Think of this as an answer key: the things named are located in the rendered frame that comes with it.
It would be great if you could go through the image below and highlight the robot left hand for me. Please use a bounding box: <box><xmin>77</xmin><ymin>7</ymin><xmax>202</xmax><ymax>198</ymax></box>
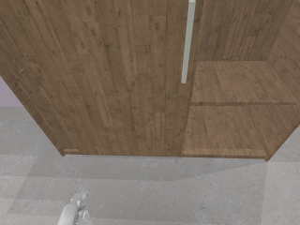
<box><xmin>57</xmin><ymin>189</ymin><xmax>93</xmax><ymax>225</ymax></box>

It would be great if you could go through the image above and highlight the wardrobe door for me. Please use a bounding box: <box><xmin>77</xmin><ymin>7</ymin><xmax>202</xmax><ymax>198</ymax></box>
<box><xmin>0</xmin><ymin>0</ymin><xmax>207</xmax><ymax>157</ymax></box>
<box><xmin>0</xmin><ymin>24</ymin><xmax>77</xmax><ymax>149</ymax></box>

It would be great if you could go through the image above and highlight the handle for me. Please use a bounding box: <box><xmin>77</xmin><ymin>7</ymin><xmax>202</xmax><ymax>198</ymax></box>
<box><xmin>0</xmin><ymin>43</ymin><xmax>22</xmax><ymax>79</ymax></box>
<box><xmin>181</xmin><ymin>0</ymin><xmax>196</xmax><ymax>83</ymax></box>

